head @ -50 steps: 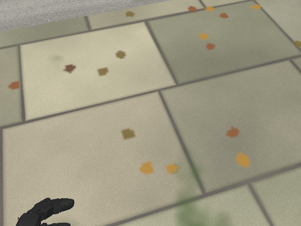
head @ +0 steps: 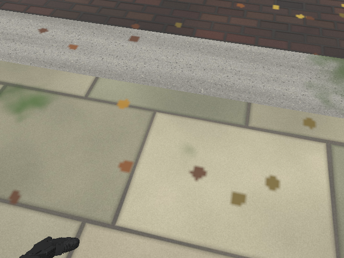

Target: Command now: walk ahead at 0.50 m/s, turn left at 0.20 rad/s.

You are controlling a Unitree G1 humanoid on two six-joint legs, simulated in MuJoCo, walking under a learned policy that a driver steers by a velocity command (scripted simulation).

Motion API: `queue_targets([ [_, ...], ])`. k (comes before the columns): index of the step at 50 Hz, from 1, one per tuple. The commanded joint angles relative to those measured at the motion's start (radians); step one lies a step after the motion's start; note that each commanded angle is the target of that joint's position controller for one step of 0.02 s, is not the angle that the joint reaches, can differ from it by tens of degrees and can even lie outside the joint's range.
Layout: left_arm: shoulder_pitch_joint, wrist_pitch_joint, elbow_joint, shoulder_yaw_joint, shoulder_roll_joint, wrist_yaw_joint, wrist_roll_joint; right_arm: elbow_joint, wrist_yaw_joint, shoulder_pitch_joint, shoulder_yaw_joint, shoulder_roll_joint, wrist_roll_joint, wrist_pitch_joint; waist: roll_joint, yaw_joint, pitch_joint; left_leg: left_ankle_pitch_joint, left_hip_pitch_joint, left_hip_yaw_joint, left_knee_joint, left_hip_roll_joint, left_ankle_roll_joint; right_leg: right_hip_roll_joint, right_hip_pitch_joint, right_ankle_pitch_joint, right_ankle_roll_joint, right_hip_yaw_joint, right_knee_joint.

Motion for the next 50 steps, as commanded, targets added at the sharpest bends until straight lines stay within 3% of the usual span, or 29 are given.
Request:
queue_targets([
  [1, 0.282, 0.005, 0.022, 0.059, 0.154, -0.001, -0.024, -0.083, 0.002, 0.019, -0.006, -0.12, 0.016, -0.031, -0.174, 0.138, -0.147, -0.003, -0.618, 0.02, 0.49, 0.056, -0.022, -0.403, 0.674, -0.425, -0.264, 0.72, -0.262],
  [2, 0.23, 0.014, 0.012, 0.047, 0.132, 0.0, -0.014, -0.106, 0.002, -0.076, -0.005, -0.122, -0.004, -0.035, -0.102, 0.128, -0.078, 0.067, -0.605, 0.073, 0.467, 0.097, -0.019, -0.352, 0.562, -0.324, -0.233, 0.59, -0.266],
  [3, 0.2, 0.021, 0.013, 0.041, 0.119, 0.0, -0.009, -0.126, 0.004, -0.137, -0.004, -0.11, -0.025, -0.046, -0.07, 0.115, -0.014, 0.116, -0.594, 0.096, 0.4, 0.125, -0.02, -0.31, 0.46, -0.192, -0.228, 0.505, -0.28],
  [4, 0.19, 0.023, 0.011, 0.034, 0.109, 0.002, -0.004, -0.133, 0.008, -0.148, -0.005, -0.095, -0.034, -0.054, -0.082, 0.092, -0.004, 0.153, -0.544, 0.101, 0.333, 0.149, -0.021, -0.273, 0.402, -0.081, -0.218, 0.448, -0.292],
  [6, 0.197, 0.026, 0.017, 0.032, 0.106, 0.005, -0.012, -0.135, 0.014, -0.132, 0.005, -0.056, -0.035, -0.061, -0.122, 0.069, -0.025, 0.152, -0.479, 0.129, 0.213, 0.154, -0.037, -0.231, 0.365, 0.053, -0.222, 0.384, -0.309],
  [8, 0.212, 0.031, 0.028, 0.041, 0.137, 0.015, -0.025, -0.146, 0.017, -0.166, 0.02, -0.025, -0.038, -0.064, -0.125, 0.07, -0.026, 0.144, -0.43, 0.163, 0.061, 0.142, -0.059, -0.222, 0.312, 0.121, -0.235, 0.329, -0.321],
  [10, 0.223, 0.04, 0.037, 0.053, 0.175, 0.025, -0.032, -0.156, 0.024, -0.232, 0.034, -0.001, -0.036, -0.069, -0.123, 0.088, -0.019, 0.261, -0.346, 0.178, -0.091, 0.124, -0.073, -0.202, 0.246, 0.115, -0.222, 0.282, -0.328],
  [15, 0.304, 0.065, 0.063, 0.058, 0.182, 0.033, -0.04, -0.176, 0.035, -0.342, 0.023, -0.04, -0.016, -0.083, -0.12, 0.118, -0.013, 0.454, -0.21, 0.155, -0.29, 0.081, -0.078, -0.203, 0.229, 0.032, -0.178, 0.317, -0.286],
  [17, 0.301, 0.072, 0.063, 0.059, 0.181, 0.036, -0.041, -0.173, 0.033, -0.323, 0.01, -0.06, -0.013, -0.089, -0.126, 0.087, -0.017, 0.451, -0.12, 0.152, -0.348, 0.083, -0.058, -0.202, 0.22, -0.022, -0.15, 0.35, -0.239],
  [19, 0.289, 0.073, 0.054, 0.046, 0.135, 0.036, -0.033, -0.146, 0.02, -0.206, -0.013, -0.094, -0.018, -0.09, -0.12, 0.017, -0.06, 0.407, 0.083, 0.142, -0.394, 0.124, -0.017, -0.141, 0.149, -0.044, -0.1, 0.33, -0.107],
  [20, 0.272, 0.068, 0.032, 0.024, 0.069, 0.033, -0.02, -0.13, 0.009, -0.06, -0.03, -0.151, -0.033, -0.089, -0.014, -0.051, -0.165, 0.326, 0.284, -0.013, -0.407, 0.288, 0.045, -0.076, 0.04, -0.149, -0.058, 0.247, 0.158],
  [21, 0.37, 0.055, -0.005, 0.004, 0.012, 0.034, -0.036, -0.107, 0.009, 0.014, -0.052, -0.237, -0.04, -0.068, 0.261, -0.017, -0.263, 0.139, 0.488, -0.381, -0.485, 0.505, 0.189, 0.021, -0.224, -0.447, -0.014, 0.111, 0.439],
  [22, 0.369, 0.054, 0.004, 0.023, 0.103, 0.039, -0.058, -0.089, 0.016, 0.015, -0.045, -0.179, -0.027, -0.064, 0.237, -0.022, -0.2, -0.091, 0.441, -0.523, -0.544, 0.527, 0.223, -0.047, -0.364, -0.446, 0.001, 0.108, 0.61],
  [23, 0.299, 0.061, 0.006, 0.039, 0.154, 0.039, -0.054, -0.093, 0.016, -0.019, -0.027, -0.113, -0.021, -0.066, 0.144, -0.032, -0.092, -0.065, 0.354, -0.399, -0.555, 0.478, 0.189, -0.081, -0.394, -0.358, 0.003, 0.118, 0.673],
  [24, 0.27, 0.068, 0.008, 0.042, 0.148, 0.039, -0.044, -0.095, 0.018, -0.07, -0.015, -0.078, -0.025, -0.067, 0.097, -0.011, -0.043, 0.062, 0.271, -0.271, -0.569, 0.427, 0.161, -0.104, -0.368, -0.284, 0.011, 0.104, 0.676],
  [26, 0.238, 0.08, -0.003, 0.044, 0.119, 0.031, -0.034, -0.084, 0.02, -0.133, -0.003, -0.038, -0.038, -0.069, 0.102, 0.029, 0.017, 0.263, 0.142, -0.1, -0.611, 0.366, 0.138, -0.147, -0.315, -0.199, 0.021, 0.101, 0.627],
  [29, 0.2, 0.093, -0.03, 0.033, 0.07, 0.02, -0.032, -0.061, 0.019, -0.142, -0.016, -0.058, -0.034, -0.081, 0.085, 0.044, 0.026, 0.434, 0.08, 0.046, -0.662, 0.347, 0.147, -0.162, -0.284, -0.119, 0.04, 0.074, 0.563],
  [32, 0.138, 0.092, -0.059, 0.023, 0.053, 0.007, -0.027, -0.033, 0.015, -0.133, -0.028, -0.095, -0.031, -0.083, 0.05, 0.035, 0.028, 0.537, 0.089, 0.152, -0.675, 0.346, 0.15, -0.168, -0.276, 0.004, 0.048, 0.062, 0.412],
  [35, 0.051, 0.083, -0.088, 0.014, 0.041, -0.013, -0.018, -0.015, 0.004, -0.147, -0.033, -0.126, -0.025, -0.068, 0.04, 0.018, 0.05, 0.744, 0.052, 0.284, -0.632, 0.313, 0.117, -0.137, -0.171, 0.142, 0.035, -0.005, 0.208],
  [39, 0.011, 0.09, -0.127, 0.033, 0.084, -0.039, -0.018, 0.008, -0.007, -0.122, -0.047, -0.174, 0.002, -0.047, 0.064, 0.028, 0.007, 0.895, 0.133, 0.333, -0.518, 0.339, 0.073, -0.093, -0.073, 0.107, -0.01, -0.047, 0.094],
  [41, 0.113, 0.097, -0.112, 0.062, 0.137, -0.04, -0.011, 0.003, -0.014, -0.134, -0.056, -0.193, 0.017, -0.035, 0.067, 0.094, -0.057, 1.042, 0.146, 0.356, -0.332, 0.328, 0.043, -0.034, 0.074, 0.054, -0.054, -0.082, 0.04],
  [42, 0.233, 0.1, -0.08, 0.088, 0.182, -0.03, -0.009, -0.002, -0.016, -0.131, -0.048, -0.171, 0.017, -0.032, 0.03, 0.156, -0.121, 1.001, 0.09, 0.383, -0.148, 0.285, 0.01, 0.002, 0.248, 0.133, -0.089, -0.088, -0.022],
  [43, 0.314, 0.109, -0.073, 0.11, 0.258, -0.003, -0.012, -0.017, -0.011, -0.076, -0.029, -0.123, -0.02, -0.034, -0.121, 0.174, -0.196, 0.596, -0.127, 0.396, 0.153, 0.217, -0.053, -0.127, 0.498, 0.49, -0.151, 0.089, -0.024],
  [44, 0.235, 0.108, -0.122, 0.105, 0.351, 0.01, 0.009, -0.046, 0.008, 0.072, 0.01, -0.022, -0.068, -0.042, -0.335, 0.037, -0.346, -0.253, -0.471, 0.293, 0.529, 0.053, -0.117, -0.42, 0.78, 0.8, -0.381, 0.559, 0.019],
  [45, 0.247, 0.109, -0.154, 0.093, 0.279, 0.001, 0.004, -0.026, 0.019, 0.016, -0.004, -0.13, -0.04, -0.046, -0.18, 0.138, -0.503, -0.202, -0.478, 0.111, 0.609, 0.07, -0.104, -0.433, 0.76, 0.568, -0.413, 0.636, -0.082],
  [46, 0.191, 0.104, -0.151, 0.078, 0.232, -0.004, -0.003, -0.054, 0.018, -0.09, -0.013, -0.156, -0.007, -0.039, -0.118, 0.134, -0.358, -0.093, -0.532, 0.119, 0.579, 0.104, -0.087, -0.372, 0.646, 0.43, -0.357, 0.513, -0.12],
  [47, 0.149, 0.106, -0.14, 0.071, 0.2, 0.0, -0.021, -0.057, 0.004, -0.119, -0.009, -0.139, -0.015, -0.03, -0.052, 0.102, -0.238, -0.015, -0.543, 0.132, 0.499, 0.137, -0.088, -0.314, 0.507, 0.322, -0.297, 0.431, -0.143],
  [48, 0.11, 0.112, -0.144, 0.064, 0.179, 0.007, -0.025, -0.051, -0.01, -0.13, -0.01, -0.138, -0.028, -0.017, -0.045, 0.076, -0.168, 0.03, -0.507, 0.132, 0.432, 0.159, -0.094, -0.278, 0.377, 0.279, -0.266, 0.382, -0.167],
  [50, 0.053, 0.113, -0.149, 0.053, 0.158, 0.013, 0.005, -0.025, -0.015, -0.073, -0.01, -0.132, -0.029, 0.009, -0.086, 0.025, -0.151, 0.079, -0.362, 0.155, 0.378, 0.165, -0.105, -0.253, 0.194, 0.337, -0.257, 0.301, -0.198],
])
